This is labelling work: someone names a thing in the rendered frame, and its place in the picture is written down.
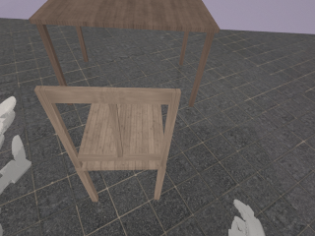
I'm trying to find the chair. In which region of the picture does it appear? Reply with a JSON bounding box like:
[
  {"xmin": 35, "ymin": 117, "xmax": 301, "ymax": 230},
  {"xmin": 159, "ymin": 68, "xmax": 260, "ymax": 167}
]
[{"xmin": 34, "ymin": 86, "xmax": 181, "ymax": 203}]

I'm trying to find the table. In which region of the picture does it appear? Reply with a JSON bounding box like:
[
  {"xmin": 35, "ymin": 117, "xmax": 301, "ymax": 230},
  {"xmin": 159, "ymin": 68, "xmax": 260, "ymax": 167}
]
[{"xmin": 29, "ymin": 0, "xmax": 220, "ymax": 107}]

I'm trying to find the left robot hand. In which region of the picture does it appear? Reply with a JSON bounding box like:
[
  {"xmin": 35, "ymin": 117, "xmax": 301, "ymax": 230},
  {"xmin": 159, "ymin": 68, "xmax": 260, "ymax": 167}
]
[{"xmin": 0, "ymin": 96, "xmax": 32, "ymax": 195}]

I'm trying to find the right robot hand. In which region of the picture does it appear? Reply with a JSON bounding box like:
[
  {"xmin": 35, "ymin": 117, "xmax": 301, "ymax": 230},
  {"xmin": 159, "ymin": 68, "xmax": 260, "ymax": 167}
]
[{"xmin": 228, "ymin": 199, "xmax": 266, "ymax": 236}]

